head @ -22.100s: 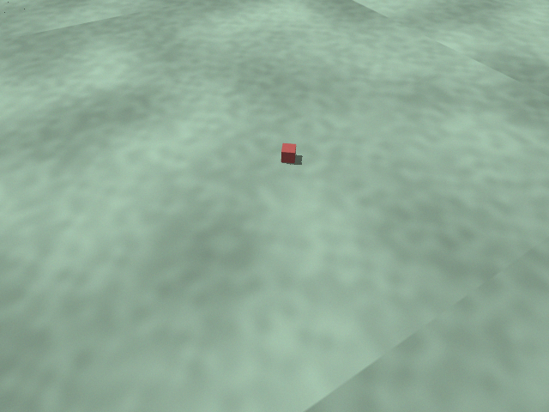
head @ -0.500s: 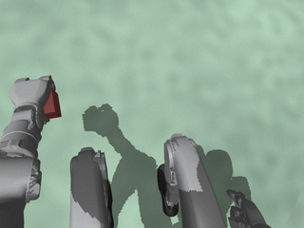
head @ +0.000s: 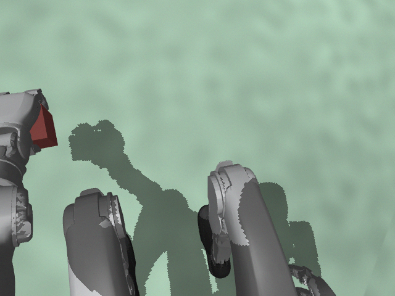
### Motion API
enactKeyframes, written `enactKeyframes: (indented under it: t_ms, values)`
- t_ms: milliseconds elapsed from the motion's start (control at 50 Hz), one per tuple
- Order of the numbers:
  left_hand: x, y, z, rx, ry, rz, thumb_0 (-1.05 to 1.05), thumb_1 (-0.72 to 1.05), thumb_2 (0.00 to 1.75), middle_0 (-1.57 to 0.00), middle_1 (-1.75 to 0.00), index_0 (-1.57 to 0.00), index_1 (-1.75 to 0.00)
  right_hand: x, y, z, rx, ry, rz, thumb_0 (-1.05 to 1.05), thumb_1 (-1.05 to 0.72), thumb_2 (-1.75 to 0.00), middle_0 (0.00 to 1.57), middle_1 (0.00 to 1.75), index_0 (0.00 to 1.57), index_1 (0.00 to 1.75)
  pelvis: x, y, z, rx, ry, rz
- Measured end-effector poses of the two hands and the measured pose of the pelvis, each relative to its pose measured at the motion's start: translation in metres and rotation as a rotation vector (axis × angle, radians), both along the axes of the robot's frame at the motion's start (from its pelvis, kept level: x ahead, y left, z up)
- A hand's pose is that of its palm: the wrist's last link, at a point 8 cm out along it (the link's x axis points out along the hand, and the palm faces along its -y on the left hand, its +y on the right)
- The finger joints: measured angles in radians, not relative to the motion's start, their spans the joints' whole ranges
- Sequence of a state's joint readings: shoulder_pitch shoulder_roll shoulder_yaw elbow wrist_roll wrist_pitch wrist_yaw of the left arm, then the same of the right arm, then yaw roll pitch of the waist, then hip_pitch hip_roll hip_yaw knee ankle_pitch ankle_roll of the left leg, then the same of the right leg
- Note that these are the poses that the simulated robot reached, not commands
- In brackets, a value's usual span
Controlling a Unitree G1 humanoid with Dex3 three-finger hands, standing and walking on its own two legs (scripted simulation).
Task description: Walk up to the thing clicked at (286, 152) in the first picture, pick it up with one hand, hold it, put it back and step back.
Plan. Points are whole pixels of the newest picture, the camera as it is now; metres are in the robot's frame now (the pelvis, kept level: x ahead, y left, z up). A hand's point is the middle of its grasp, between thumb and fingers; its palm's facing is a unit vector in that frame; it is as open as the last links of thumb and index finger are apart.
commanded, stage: crouch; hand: left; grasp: from above
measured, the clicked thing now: (30, 128) +0.48 +0.27 -0.19
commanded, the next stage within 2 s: lower in 0.20 s
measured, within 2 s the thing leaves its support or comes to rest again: rests again in 1.34 s
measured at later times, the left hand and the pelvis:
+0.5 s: hand (34, 133) +0.47 +0.28 -0.21, palm faces -0.49 -0.06 -0.87, open 10.8 cm; pelvis +0.01 +0.00 -0.02, yaw -1 degrees
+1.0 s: hand (44, 136) +0.48 +0.27 -0.26, palm faces -0.48 -0.09 -0.87, open 10.8 cm; pelvis +0.01 +0.00 -0.05, yaw -4 degrees
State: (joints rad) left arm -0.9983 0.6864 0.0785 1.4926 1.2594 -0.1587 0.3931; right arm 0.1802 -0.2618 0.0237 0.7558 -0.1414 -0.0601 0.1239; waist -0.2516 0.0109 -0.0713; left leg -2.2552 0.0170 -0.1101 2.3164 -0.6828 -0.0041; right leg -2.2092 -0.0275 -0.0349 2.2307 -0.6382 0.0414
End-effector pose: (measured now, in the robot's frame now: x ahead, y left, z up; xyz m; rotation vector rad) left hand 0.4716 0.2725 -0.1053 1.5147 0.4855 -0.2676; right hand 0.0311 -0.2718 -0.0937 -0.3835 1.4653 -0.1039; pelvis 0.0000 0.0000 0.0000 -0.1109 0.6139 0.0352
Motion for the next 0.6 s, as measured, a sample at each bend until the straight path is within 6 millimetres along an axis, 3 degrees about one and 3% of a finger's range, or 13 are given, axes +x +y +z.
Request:
enactKeyframes:
  t_ms: [400,600]
  values:
    - [0.008,0.003,-0.033,0.003,0.015,0.001,0.0,-0.21,0.89,-0.48,-0.93,-0.53,-0.87,0.004,-0.001,-0.013,0.002,0.026,0.037,0.0,-0.91,-0.9,0.2,0.3,0.21,0.29,0.005,0.0,-0.019,-0.014,0.004,-0.004]
    - [0.009,0.003,-0.059,-0.013,0.029,-0.005,0.0,-0.21,0.89,-0.48,-0.95,-0.53,-0.87,0.005,-0.003,-0.018,-0.003,0.043,0.074,0.0,-0.92,-0.9,0.2,0.3,0.21,0.29,0.007,0.0,-0.03,-0.023,-0.008,-0.012]
